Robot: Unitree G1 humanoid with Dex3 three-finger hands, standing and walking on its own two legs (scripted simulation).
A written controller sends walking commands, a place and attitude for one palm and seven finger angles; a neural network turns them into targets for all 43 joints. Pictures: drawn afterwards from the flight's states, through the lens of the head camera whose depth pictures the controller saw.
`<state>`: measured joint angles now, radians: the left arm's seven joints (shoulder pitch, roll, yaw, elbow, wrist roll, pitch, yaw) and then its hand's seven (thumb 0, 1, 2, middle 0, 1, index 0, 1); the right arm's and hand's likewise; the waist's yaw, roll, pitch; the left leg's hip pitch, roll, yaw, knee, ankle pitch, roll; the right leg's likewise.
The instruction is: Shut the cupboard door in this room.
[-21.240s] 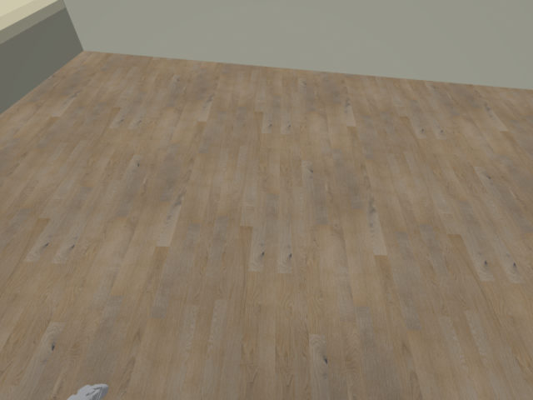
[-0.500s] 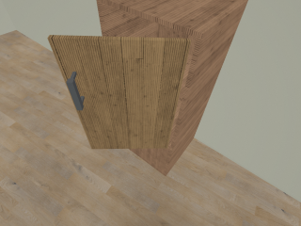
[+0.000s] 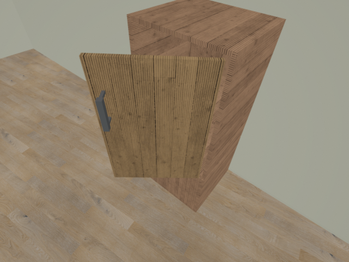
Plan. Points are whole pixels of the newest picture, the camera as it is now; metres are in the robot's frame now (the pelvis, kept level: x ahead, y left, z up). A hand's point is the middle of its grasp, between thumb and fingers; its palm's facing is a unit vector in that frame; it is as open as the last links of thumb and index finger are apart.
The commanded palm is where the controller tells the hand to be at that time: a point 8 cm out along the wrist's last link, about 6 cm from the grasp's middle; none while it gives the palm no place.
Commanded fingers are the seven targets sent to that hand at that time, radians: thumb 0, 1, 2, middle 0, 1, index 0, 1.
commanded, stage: look again from close up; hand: left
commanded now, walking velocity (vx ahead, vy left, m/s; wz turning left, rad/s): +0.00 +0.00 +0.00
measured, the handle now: (104, 111) +0.53 +0.26 +0.04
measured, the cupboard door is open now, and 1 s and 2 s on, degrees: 40 40 40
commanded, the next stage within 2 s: shuffle to correct the standing spot in 0.20 s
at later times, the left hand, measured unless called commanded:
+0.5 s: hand out of the picture -0.06 +0.17 -0.18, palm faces +0.07 -0.99 -0.13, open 7.4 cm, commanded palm none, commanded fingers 0.00 0.90 0.90 -0.20 -0.30 -0.20 -0.30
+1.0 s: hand out of the picture +0.10 +0.25 -0.17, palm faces +0.03 -0.99 -0.14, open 7.4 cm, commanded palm none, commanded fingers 0.00 0.90 0.90 -0.20 -0.30 -0.20 -0.30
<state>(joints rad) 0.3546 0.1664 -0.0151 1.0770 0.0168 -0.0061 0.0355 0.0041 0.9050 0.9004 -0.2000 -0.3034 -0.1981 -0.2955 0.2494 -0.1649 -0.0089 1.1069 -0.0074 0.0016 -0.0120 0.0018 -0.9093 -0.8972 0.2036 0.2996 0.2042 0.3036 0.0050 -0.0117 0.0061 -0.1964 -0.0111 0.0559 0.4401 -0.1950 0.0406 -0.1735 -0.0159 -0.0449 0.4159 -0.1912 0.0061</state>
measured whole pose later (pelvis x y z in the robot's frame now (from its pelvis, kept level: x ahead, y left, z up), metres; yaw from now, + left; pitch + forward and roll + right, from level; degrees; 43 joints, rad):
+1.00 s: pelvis +0.05 +0.07 +0.01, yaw +1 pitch +0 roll -3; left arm 0.24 0.18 0.07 1.03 0.03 0.02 0.01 0.01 0.92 0.90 -0.20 -0.30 -0.19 -0.30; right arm 0.47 -0.05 -0.01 1.15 -0.02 -0.07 -0.04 0.00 -0.90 -0.90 0.20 0.30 0.21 0.30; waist -0.05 -0.03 0.00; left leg -0.08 -0.07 0.10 0.25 -0.18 0.14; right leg -0.57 -0.08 -0.02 1.07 -0.18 0.02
